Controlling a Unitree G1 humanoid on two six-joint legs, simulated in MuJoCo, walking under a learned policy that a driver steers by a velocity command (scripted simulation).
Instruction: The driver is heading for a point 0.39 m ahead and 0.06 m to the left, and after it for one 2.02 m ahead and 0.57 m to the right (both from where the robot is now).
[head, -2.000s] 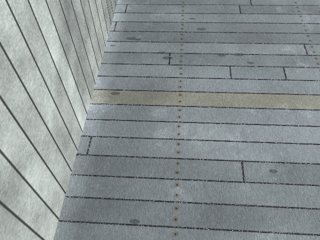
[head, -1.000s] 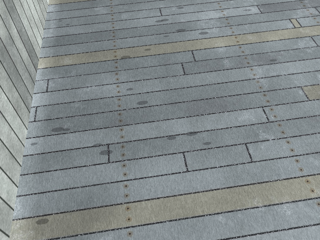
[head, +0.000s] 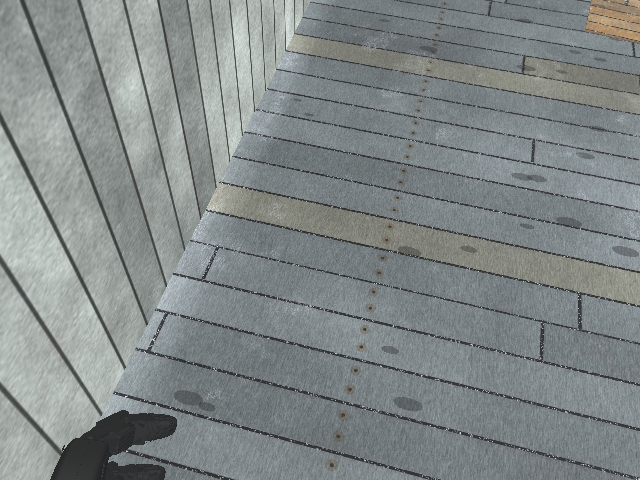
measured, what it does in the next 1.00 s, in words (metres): walks ahead: right foot, then left foot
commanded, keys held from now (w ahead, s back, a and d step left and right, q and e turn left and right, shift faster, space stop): w+q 0.34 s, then w+e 0.66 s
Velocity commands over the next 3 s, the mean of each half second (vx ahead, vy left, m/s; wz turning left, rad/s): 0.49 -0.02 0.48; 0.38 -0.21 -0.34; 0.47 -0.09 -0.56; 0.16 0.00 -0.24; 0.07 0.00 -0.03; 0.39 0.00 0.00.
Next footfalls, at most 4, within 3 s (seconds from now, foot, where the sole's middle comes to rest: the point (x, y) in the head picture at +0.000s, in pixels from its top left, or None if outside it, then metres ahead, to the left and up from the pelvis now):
0.02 right None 0.18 -0.12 -0.76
0.50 left None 0.37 0.14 -0.76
1.04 right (389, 424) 0.55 -0.20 -0.76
1.60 left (360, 272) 0.94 -0.19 -0.76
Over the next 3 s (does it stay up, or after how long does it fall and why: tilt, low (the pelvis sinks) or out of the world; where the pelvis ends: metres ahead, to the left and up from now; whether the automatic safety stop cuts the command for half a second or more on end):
stays up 1.07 -0.29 0.02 its command is cut before an obstacle after 0.5 s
